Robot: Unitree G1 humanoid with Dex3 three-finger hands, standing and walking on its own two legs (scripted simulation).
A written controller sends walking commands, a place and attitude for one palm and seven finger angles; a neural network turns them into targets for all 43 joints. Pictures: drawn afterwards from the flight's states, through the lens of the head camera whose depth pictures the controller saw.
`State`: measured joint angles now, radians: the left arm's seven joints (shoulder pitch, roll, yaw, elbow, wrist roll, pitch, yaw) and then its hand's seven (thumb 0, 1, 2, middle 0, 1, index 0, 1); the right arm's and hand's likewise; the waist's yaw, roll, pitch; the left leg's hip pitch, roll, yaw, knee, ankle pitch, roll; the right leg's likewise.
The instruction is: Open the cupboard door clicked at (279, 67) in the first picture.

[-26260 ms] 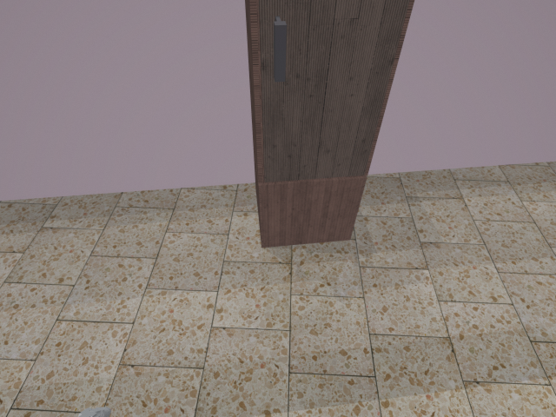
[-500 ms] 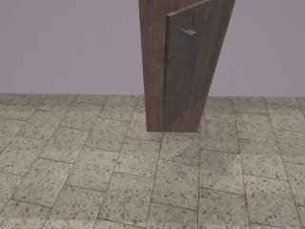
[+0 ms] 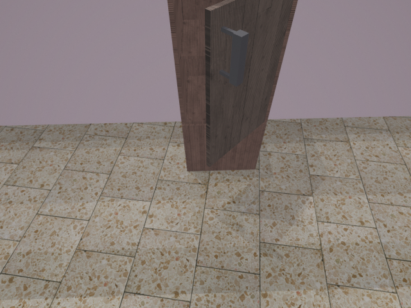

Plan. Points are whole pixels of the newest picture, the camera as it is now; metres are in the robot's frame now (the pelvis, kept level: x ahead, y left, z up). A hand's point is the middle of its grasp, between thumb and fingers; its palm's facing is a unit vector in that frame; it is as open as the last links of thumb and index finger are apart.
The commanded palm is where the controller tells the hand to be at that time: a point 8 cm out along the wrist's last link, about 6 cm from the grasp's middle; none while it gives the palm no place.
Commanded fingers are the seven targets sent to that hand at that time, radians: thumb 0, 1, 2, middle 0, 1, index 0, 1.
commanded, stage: walk to a spot facing it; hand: left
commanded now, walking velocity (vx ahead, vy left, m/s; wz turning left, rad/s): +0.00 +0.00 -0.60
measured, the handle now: (231, 56) +0.68 -0.03 +0.13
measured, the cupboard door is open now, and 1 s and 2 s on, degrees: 44 44 44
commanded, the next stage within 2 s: none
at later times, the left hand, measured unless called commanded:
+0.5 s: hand out of the picture +0.09 +0.16 -0.16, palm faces -0.20 -0.94 -0.28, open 7.4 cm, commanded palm none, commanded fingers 0.00 0.90 0.90 -0.20 -0.30 -0.20 -0.30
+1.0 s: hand (170, 264) +0.24 +0.11 -0.17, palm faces -0.54 -0.80 -0.28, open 7.4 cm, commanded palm none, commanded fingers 0.00 0.90 0.90 -0.20 -0.30 -0.20 -0.30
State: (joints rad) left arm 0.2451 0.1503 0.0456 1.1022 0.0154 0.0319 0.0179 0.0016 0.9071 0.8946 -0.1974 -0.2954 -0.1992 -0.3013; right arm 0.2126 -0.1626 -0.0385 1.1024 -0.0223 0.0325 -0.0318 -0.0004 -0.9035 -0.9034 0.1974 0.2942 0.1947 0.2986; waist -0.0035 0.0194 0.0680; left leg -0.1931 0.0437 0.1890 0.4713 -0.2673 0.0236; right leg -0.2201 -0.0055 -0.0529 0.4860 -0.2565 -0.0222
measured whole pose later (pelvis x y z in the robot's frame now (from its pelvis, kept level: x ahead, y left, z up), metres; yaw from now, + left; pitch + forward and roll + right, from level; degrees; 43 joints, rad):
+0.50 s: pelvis +0.00 -0.03 +0.00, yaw -17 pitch +2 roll +2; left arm 0.23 0.19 0.08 0.96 0.02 0.03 0.02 0.00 0.90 0.89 -0.20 -0.30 -0.20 -0.30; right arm 0.04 -0.22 -0.07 0.91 -0.01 0.06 -0.03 0.00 -0.90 -0.90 0.20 0.29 0.19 0.30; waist 0.03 0.00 0.12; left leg -0.44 0.03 -0.01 0.99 -0.44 -0.06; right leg -0.27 0.08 0.11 0.47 -0.23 -0.07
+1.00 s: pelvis +0.03 -0.02 -0.02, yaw -34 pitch +1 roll +0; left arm 0.13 0.28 0.08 0.87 0.02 0.03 -0.03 0.00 0.91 0.89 -0.20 -0.30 -0.20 -0.30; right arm 0.25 -0.25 -0.05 0.90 -0.02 0.05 -0.02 0.00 -0.90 -0.90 0.20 0.29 0.20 0.30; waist -0.01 0.02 0.12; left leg -0.30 0.14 0.09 0.77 -0.47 -0.07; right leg -0.33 -0.01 -0.03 0.62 -0.28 -0.02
